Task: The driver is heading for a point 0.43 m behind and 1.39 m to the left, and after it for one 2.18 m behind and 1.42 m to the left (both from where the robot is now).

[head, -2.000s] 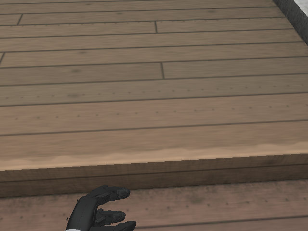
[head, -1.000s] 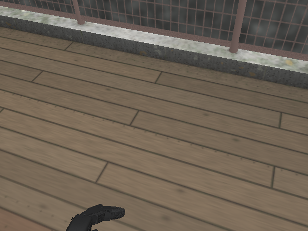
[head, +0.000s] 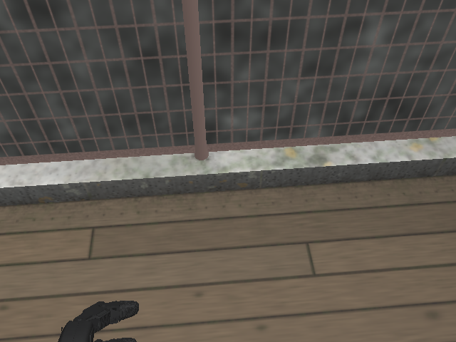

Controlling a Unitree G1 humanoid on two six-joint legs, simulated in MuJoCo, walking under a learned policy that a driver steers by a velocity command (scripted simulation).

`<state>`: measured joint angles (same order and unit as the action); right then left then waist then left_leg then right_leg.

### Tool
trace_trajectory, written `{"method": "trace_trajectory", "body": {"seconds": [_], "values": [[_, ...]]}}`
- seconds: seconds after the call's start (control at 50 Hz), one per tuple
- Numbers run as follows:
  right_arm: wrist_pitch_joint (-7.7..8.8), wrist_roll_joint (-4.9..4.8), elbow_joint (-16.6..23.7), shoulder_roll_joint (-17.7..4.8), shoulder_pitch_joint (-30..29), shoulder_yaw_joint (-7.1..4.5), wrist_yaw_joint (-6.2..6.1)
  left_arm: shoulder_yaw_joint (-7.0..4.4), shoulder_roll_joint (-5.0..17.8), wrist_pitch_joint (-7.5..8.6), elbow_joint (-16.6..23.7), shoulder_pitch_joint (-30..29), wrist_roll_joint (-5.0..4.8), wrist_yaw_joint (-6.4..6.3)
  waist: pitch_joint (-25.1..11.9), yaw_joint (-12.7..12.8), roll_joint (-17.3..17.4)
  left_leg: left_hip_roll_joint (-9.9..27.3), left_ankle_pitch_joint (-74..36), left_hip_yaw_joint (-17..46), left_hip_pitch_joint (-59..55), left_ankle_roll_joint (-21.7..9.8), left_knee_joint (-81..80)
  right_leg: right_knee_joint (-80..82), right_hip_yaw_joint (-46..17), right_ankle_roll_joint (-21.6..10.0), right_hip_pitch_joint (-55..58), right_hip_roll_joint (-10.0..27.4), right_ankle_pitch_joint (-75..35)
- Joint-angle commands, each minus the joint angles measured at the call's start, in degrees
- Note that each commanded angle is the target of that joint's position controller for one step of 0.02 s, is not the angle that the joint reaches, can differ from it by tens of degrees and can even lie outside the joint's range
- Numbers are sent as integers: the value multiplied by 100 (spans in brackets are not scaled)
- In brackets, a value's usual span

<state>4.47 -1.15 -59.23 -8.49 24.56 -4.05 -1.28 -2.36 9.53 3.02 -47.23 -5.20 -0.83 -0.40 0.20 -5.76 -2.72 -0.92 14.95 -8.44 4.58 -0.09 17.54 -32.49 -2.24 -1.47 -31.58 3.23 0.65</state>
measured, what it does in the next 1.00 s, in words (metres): walks ahead, turning left: right foot, then left foot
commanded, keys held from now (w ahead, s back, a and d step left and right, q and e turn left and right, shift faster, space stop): q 0.28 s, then w+q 0.52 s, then q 0.20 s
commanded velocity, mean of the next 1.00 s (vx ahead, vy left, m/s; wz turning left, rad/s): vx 0.26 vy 0.00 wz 0.50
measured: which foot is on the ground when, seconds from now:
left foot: down 0.00-0.04, up 0.06-0.44, down 0.46-0.92, up 0.94-1.00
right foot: up 0.00-0.00, down 0.02-0.44, up 0.46-0.90, down 0.92-1.00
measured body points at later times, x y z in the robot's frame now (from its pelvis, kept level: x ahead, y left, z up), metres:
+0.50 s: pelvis +0.05 +0.02 -0.02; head +0.05 +0.05 +0.43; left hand +0.11 +0.33 -0.14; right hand +0.22 -0.22 -0.11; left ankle +0.02 +0.11 -0.74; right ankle +0.13 -0.12 -0.71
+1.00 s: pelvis +0.22 +0.07 -0.01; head +0.26 +0.09 +0.44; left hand +0.28 +0.40 -0.09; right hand +0.42 -0.15 -0.12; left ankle +0.04 +0.11 -0.66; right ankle +0.34 +0.00 -0.74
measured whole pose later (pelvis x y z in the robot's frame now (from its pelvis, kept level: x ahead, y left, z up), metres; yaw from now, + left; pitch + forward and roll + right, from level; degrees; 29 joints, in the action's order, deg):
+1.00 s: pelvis +0.22 +0.07 -0.01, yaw +34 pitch +5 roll -1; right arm 1.0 -0.9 -41.8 -17.0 19.5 -5.4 -1.9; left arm -3.6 14.6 5.6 -42.9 -0.4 1.1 0.1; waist 0.9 -3.6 2.1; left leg -3.4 32.3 8.2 22.0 1.0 63.0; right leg -27.2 0.7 -0.4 -23.5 -0.7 8.1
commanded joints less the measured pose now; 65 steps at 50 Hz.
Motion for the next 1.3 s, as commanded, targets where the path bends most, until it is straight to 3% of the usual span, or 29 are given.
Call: {"method": "trace_trajectory", "body": {"seconds": [0.02, 0.04, 0.06, 0.08, 0.12, 0.18, 0.3, 0.36, 0.4, 0.44, 0.46, 0.48, 0.5, 0.52, 0.54, 0.58, 0.64, 0.8, 0.86, 0.9, 0.92, 0.94, 0.96, 0.98, 1.0, 1.06, 1.1, 1.18, 1.3], "values": [[84, -63, 454, -693, -439, -120, -58, -281, 790, -7, 2, 1038, 36, -139, -565, 902, 409, 885, -2896, 875, 602, -635, 1034, 724, 139, -192, 2001, -187, -883], [108, 31, 661, -530, -522, -59, -72, -378, 1221, 2, -50, 1725, 185, -212, -1198, 1069, -68, 455, -1521, 597, 1625, -358, 2318, 280, -582, -521, 3477, 699, -3201], [68, 64, 698, -112, 72, 84, -55, -381, 1484, 5, 89, 1773, 243, -230, -1914, 977, -1164, -83, 2223, 409, 3403, 36, 4145, 65, -1818, -1510, 5060, 2234, -4965], [-4, 13, 646, -462, 258, -2, -29, -301, 1143, -1, 312, 1905, 216, -211, -2463, 1135, -1002, 17, 2788, 1103, 3527, 150, 5202, 356, -2215, -1781, 4701, 2378, -4077], [-215, 6, 911, -724, -432, -146, -101, -241, 899, 16, 474, 1054, 158, -229, -1580, 772, -398, 428, 1898, 1054, 3810, 248, 5599, 940, -1495, -1372, 3309, 1832, -1749], [-509, 76, 1128, -711, -484, -255, -241, -226, 807, -48, 398, 501, 261, -247, -884, 394, -488, 521, 1095, 934, 3052, 355, 5634, 1643, -766, -1170, 1491, 1527, 83], [-544, 52, 1547, -625, -939, -163, -121, -335, 1178, -84, 218, 523, 200, -383, -771, 345, -558, 622, 393, 740, 2422, 194, 3988, 1896, 148, -1047, 1241, 1401, 705], [-546, 84, 1657, -883, -1103, -179, 4, -427, 1417, -117, 135, 758, 40, -305, -787, 440, -652, 472, 560, 359, 1802, -18, 3093, 2049, 177, -912, 1239, 1523, 2106], [-583, 118, 1618, -964, -898, -211, 82, -464, 1520, -109, 89, 769, -112, -300, -651, 269, -476, 370, 383, 179, 1216, -226, 2219, 1888, 226, -666, 1036, 1579, 2905], [-621, 140, 1226, -1016, -108, -291, 96, -395, 1184, -140, 38, 748, -72, -263, -507, 38, 33, 84, 777, 109, 315, -540, 1461, 835, 701, -290, 470, 1169, 3602], [-589, 136, 1126, -1349, 327, -371, 38, -302, 741, -153, 87, 641, -3, -204, -187, -50, 1317, 1053, 2081, 1811, -84, -1045, 471, -1383, 1334, 150, -636, 581, 3635], [-478, 90, 1431, -1973, 154, -401, 36, -288, 622, -55, 383, 394, 62, -160, 249, 123, 2081, 2111, 3577, 4455, -190, -1793, -504, -2834, 819, 346, -2522, -106, 3481], [-301, 230, 1579, -1965, -56, -398, 62, -358, 1014, 96, 623, -285, -40, -127, 376, -64, 1675, 2311, 4197, 5067, 104, -1961, -1261, -3228, -33, 187, -2969, 66, 2856], [-172, 222, 1689, -1865, -559, -336, 41, -415, 1271, 219, 643, -235, -118, -118, 514, 248, 1430, 2253, 3418, 4769, 169, -1726, -1247, -3169, -159, 104, -3054, 146, 2054], [-120, 173, 1765, -1666, -844, -272, 27, -457, 1376, 280, 440, 62, -1, -143, 393, 450, 1138, 2001, 2382, 4081, 280, -1423, -987, -2969, -171, 147, -2719, 265, 1421], [-113, 126, 1751, -1418, -884, -194, 1, -475, 1290, 313, 228, 351, 144, -150, 47, 595, 993, 1469, 1241, 3064, 605, -1097, -786, -2444, -82, 258, -1765, 179, 679], [-48, 118, 1698, -1326, -523, -175, -26, -380, 961, 305, 293, 167, 99, -72, -159, 483, 888, 1164, 178, 2486, 459, -1091, -705, -1658, 13, 320, -1226, -40, -101], [-123, -16, 1548, -1573, 108, -325, -92, -263, 944, 384, 754, -701, -22, 187, 149, 110, 1099, 1220, -354, 2752, 40, -1191, -371, 333, -56, 371, -490, -332, 148], [-254, -56, 1684, -1626, -55, -365, -122, -314, 1156, 453, 738, -346, -29, 144, 35, 289, 1373, 1073, -1640, 2979, -34, -997, 342, 841, 43, 247, 295, -522, 752], [-279, -36, 1972, -1472, -459, -334, -110, -432, 1470, 466, 547, 607, 74, 56, -616, 746, 1312, 577, -2548, 2805, 339, -639, 1414, 1238, -56, -44, 1946, -281, 104], [-236, 59, 2236, -1140, -788, -226, -94, -508, 1819, 456, 452, 1594, 214, -3, -1467, 1178, 668, 195, -1608, 2445, 1365, -366, 2911, 781, -761, -472, 3677, 733, -995], [-192, 103, 2419, -651, -130, -85, -88, -550, 2092, 368, 415, 1952, 339, 7, -2204, 833, -1392, -632, 2134, 1787, 3431, -25, 4594, 733, -2858, -1471, 5480, 2225, -2536], [-184, 52, 2229, -1331, 234, -202, -70, -465, 1663, 279, 461, 1902, 248, 31, -2208, 804, -1340, -200, 2456, 1912, 3860, 138, 5740, 772, -3093, -1708, 5241, 2462, -2783], [-243, 18, 2236, -1643, -145, -281, -51, -347, 1237, 209, 629, 1612, 202, 7, -1644, 863, -846, 15, 2094, 1743, 4043, 245, 6079, 708, -2070, -1511, 4671, 2128, -3105], [-311, 9, 2285, -1611, -450, -281, -39, -275, 1045, 159, 661, 1352, 155, -8, -1295, 768, -435, 212, 1721, 1564, 3988, 299, 5952, 739, -1367, -1303, 4069, 1741, -3118], [-497, 61, 2508, -1220, -801, -193, -15, -296, 1239, 30, 609, 1013, 218, -65, -584, 500, -411, 422, 1146, 1231, 3396, 364, 5283, 1384, -552, -1128, 2424, 1343, -2533], [-559, 62, 2702, -1083, -1062, -141, -20, -366, 1477, 25, 587, 900, 281, -80, -549, 463, -516, 427, 756, 1111, 3261, 373, 4732, 1583, -238, -1164, 2168, 1354, -2721], [-563, 73, 2771, -1099, -1320, -101, 88, -375, 1550, -61, 607, 719, 188, -156, -782, 467, -534, 458, -306, 964, 2494, 243, 3413, 1642, 420, -995, 1976, 1315, -2096], [-631, 93, 2991, -1327, -1698, -231, 324, -437, 1802, -177, 509, 1007, -35, -140, -622, 509, -499, 195, -460, 582, 1639, -207, 1575, 961, 631, -539, 2222, 1407, -600]]}}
